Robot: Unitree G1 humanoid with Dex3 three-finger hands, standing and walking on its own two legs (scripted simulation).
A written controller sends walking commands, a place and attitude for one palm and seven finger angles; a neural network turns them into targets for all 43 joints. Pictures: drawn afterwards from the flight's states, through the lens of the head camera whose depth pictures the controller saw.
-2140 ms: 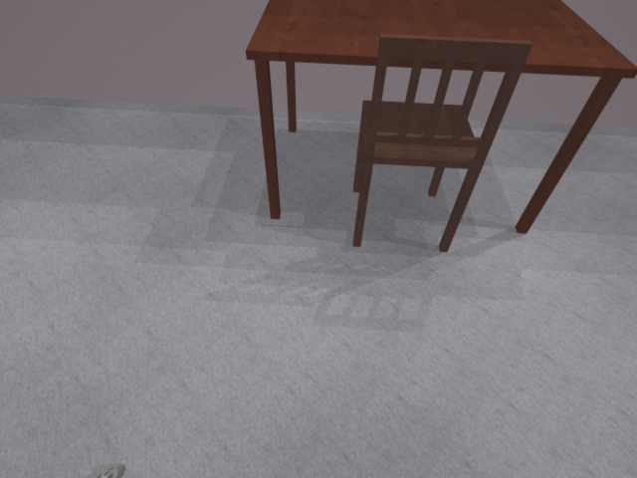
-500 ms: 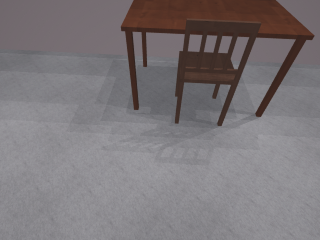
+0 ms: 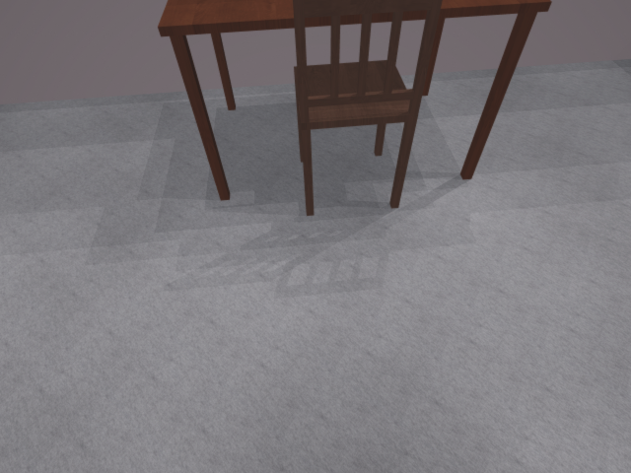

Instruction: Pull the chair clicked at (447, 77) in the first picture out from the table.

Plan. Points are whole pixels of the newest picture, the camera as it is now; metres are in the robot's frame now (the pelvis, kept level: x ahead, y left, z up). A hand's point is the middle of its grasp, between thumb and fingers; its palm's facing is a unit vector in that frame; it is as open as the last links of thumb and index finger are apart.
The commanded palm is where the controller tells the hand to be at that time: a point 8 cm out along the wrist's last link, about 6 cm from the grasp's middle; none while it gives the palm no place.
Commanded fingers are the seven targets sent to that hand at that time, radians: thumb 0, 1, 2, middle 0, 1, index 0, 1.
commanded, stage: walk to a spot facing it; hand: left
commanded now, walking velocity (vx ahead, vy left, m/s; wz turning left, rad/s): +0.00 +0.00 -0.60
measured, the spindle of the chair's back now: (363, 56) +1.21 -0.03 -0.08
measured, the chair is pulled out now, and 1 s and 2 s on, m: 0.00 0.00 0.00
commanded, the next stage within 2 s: none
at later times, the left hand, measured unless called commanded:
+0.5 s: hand out of the picture +0.09 +0.24 -0.16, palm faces -0.15 -0.96 -0.23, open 7.4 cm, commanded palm none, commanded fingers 0.00 0.90 0.90 -0.20 -0.30 -0.20 -0.30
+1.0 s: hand (332, 334) +0.37 +0.01 -0.17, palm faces -0.62 -0.78 -0.13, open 7.4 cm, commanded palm none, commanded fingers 0.00 0.90 0.90 -0.20 -0.30 -0.20 -0.30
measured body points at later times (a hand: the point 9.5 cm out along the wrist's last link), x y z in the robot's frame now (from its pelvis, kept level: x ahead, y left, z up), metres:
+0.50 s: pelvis +0.00 +0.04 +0.01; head +0.03 +0.06 +0.46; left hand +0.10 +0.29 -0.14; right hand +0.07 -0.24 -0.10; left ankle -0.01 +0.15 -0.72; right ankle +0.00 -0.08 -0.71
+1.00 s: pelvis +0.14 -0.04 -0.01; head +0.20 -0.05 +0.44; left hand +0.40 +0.06 -0.16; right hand -0.12 -0.13 -0.12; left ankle +0.01 +0.15 -0.67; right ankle +0.16 -0.16 -0.72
